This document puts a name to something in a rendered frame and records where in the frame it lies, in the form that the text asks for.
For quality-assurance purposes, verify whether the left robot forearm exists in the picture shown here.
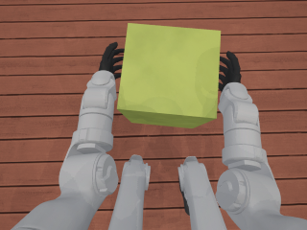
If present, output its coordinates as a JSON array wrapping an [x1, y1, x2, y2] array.
[[59, 70, 117, 186]]

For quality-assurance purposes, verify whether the robot right hand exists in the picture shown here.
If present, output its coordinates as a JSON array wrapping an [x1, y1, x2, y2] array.
[[218, 51, 242, 93]]

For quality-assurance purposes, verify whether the left robot shin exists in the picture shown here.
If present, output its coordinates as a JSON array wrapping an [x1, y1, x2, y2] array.
[[121, 154, 144, 177]]

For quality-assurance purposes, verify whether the robot left thigh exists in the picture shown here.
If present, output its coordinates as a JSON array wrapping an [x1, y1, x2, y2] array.
[[107, 159, 151, 230]]

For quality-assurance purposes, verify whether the right robot upper arm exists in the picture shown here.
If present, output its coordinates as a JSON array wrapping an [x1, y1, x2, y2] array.
[[215, 168, 307, 230]]

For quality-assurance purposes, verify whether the right robot forearm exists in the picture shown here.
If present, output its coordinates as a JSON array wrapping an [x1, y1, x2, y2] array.
[[218, 82, 277, 185]]

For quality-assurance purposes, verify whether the robot left hand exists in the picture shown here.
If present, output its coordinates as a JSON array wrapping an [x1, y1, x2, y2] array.
[[99, 42, 125, 79]]

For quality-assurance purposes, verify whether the carton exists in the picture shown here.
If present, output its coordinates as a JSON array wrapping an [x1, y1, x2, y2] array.
[[117, 23, 221, 128]]

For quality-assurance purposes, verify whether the left robot upper arm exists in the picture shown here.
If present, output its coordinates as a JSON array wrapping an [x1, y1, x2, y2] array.
[[11, 152, 119, 230]]

